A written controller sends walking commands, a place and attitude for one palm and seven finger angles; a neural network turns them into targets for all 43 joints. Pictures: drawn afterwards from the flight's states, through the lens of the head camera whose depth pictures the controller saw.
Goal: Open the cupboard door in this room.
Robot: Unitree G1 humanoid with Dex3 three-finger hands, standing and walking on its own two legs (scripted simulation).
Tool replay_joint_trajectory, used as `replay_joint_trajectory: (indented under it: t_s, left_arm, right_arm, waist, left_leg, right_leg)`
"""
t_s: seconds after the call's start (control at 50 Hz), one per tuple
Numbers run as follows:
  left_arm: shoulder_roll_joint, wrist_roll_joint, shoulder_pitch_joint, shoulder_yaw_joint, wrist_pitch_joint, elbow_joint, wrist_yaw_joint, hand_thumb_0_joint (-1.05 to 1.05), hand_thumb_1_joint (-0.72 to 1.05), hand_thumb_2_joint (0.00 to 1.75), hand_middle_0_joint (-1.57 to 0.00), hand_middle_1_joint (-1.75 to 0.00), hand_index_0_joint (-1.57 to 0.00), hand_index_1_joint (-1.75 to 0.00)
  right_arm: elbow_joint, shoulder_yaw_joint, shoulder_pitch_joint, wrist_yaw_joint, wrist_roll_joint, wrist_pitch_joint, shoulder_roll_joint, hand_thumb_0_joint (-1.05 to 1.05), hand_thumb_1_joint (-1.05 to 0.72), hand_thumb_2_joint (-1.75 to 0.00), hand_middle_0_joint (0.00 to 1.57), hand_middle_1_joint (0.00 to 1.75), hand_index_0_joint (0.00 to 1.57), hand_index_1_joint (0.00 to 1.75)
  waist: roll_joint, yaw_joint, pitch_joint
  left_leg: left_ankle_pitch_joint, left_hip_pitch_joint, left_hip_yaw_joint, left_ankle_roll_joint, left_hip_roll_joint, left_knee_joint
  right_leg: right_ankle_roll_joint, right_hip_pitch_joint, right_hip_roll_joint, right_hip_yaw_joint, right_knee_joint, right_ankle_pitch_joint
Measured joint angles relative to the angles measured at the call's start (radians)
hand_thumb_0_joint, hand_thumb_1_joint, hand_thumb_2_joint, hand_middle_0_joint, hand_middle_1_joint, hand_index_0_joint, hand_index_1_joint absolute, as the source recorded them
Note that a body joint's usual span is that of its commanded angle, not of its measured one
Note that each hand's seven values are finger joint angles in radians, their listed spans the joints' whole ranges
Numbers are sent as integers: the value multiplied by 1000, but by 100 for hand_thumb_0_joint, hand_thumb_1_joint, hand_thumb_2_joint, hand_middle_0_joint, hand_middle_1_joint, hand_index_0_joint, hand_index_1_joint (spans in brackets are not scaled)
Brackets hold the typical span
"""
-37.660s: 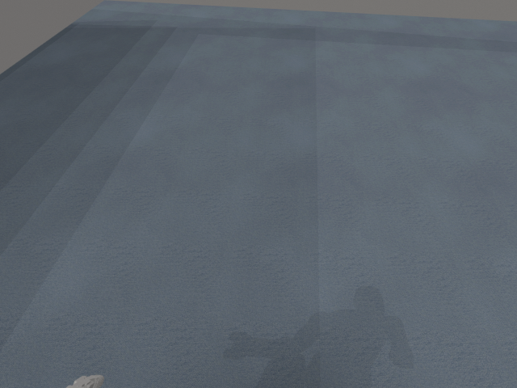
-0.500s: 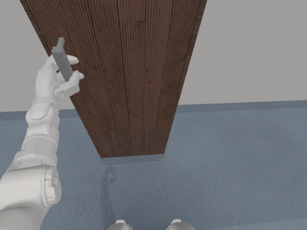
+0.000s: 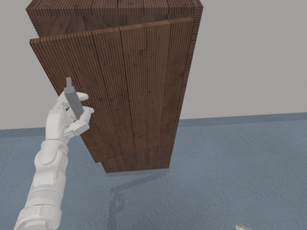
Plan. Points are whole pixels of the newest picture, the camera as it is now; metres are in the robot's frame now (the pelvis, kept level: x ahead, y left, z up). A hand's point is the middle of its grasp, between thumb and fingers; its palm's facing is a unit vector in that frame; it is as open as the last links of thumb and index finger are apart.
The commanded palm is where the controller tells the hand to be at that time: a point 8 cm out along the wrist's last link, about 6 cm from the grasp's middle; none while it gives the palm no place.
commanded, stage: pull the door open along its arc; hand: left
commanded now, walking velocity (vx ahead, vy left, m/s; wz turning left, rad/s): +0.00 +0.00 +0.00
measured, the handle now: (77, 103) +0.43 +0.21 +0.09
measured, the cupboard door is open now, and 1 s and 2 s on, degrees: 14 45 46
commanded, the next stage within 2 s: open thumb and fingers to let go in 0.54 s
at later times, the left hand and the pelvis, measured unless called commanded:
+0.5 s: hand (128, 163) +0.26 +0.06 +0.09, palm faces +0.38 -0.92 -0.02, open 6.2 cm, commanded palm +0.17 +0.08 +0.09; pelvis +0.00 -0.03 +0.00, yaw +4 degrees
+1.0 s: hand (130, 169) +0.24 +0.05 +0.09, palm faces +0.46 -0.89 +0.00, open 9.3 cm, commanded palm +0.19 +0.09 +0.09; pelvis +0.00 -0.06 +0.00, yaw +6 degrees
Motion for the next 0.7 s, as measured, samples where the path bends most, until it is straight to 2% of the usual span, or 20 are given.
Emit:
replay_joint_trajectory:
  t_s: [0.04,0.1,0.18,0.24,0.32,0.38,0.44,0.54,0.6,0.7]
  left_arm:
    - [-52,-1,56,-40,24,-91,66,1,70,74,-34,-134,-31,-131]
    - [-150,35,131,-108,53,-222,234,2,68,75,-32,-134,-33,-129]
    - [-269,117,230,-216,99,-372,454,3,67,77,-31,-134,-34,-129]
    - [-337,195,290,-303,152,-453,601,2,67,78,-31,-134,-34,-129]
    - [-384,287,361,-404,223,-524,722,2,68,79,-30,-132,-34,-131]
    - [-362,317,404,-466,253,-557,748,2,69,79,-30,-132,-33,-131]
    - [-345,310,449,-499,271,-594,742,2,68,77,-31,-131,-33,-132]
    - [-310,283,560,-542,296,-688,688,2,67,73,-30,-131,-35,-133]
    - [-294,269,609,-557,300,-725,670,2,66,71,-31,-131,-36,-134]
    - [-312,269,569,-535,282,-679,707,1,65,74,-33,-131,-38,-133]
  right_arm:
    - [-1,-5,-19,1,-4,-17,6,1,-91,-89,20,30,20,30]
    - [2,-6,-62,13,-22,-41,15,1,-91,-89,20,30,20,30]
    - [-8,-2,-123,34,-53,-49,32,1,-91,-89,20,30,20,30]
    - [-22,5,-162,42,-75,-33,48,1,-91,-89,20,30,20,30]
    - [-39,17,-196,41,-93,2,72,1,-91,-89,20,30,20,30]
    - [-46,26,-209,37,-94,24,89,1,-91,-89,20,30,20,30]
    - [-45,32,-212,37,-90,36,96,1,-91,-89,20,30,20,30]
    - [-43,35,-203,48,-81,46,92,1,-91,-89,20,30,20,30]
    - [-40,34,-194,46,-83,50,83,1,-91,-89,20,30,20,30]
    - [-6,21,-189,18,-96,41,57,1,-91,-89,20,30,20,30]
  waist:
    - [0,19,2]
    - [-1,41,8]
    - [-3,62,12]
    - [-3,73,14]
    - [0,78,13]
    - [1,75,17]
    - [5,71,22]
    - [17,55,21]
    - [24,46,20]
    - [23,52,30]
  left_leg:
    - [1,14,-2,-1,-3,-5]
    - [4,28,-10,-2,-12,-6]
    - [6,42,-21,-5,-22,-2]
    - [6,53,-35,-9,-28,4]
    - [7,76,-52,-17,-31,2]
    - [8,98,-65,-25,-29,-2]
    - [9,121,-73,-34,-24,-8]
    - [7,155,-78,-48,-12,-20]
    - [5,170,-79,-56,-7,-26]
    - [12,170,-97,-61,-8,-28]
  right_leg:
    - [0,15,-3,-2,-3,-1]
    - [0,29,-11,-10,2,-6]
    - [-2,45,-21,-22,17,-16]
    - [-7,60,-27,-35,27,-25]
    - [-16,87,-30,-53,29,-33]
    - [-25,113,-27,-65,24,-36]
    - [-34,137,-22,-73,18,-37]
    - [-48,169,-9,-77,9,-41]
    - [-55,182,-4,-78,8,-45]
    - [-65,186,-3,-96,11,-49]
